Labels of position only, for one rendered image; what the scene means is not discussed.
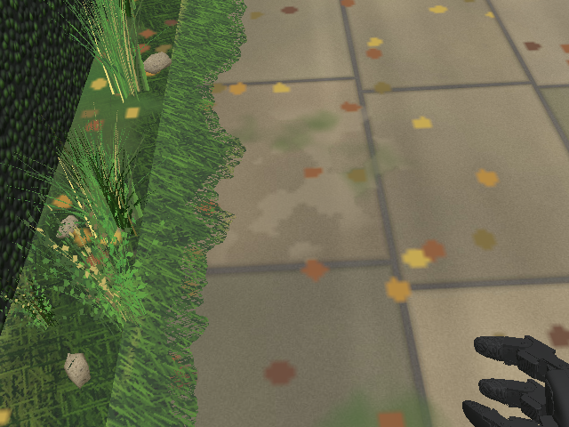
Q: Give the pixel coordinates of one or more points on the robot right hand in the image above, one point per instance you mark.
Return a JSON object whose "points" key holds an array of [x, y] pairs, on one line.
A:
{"points": [[547, 406]]}

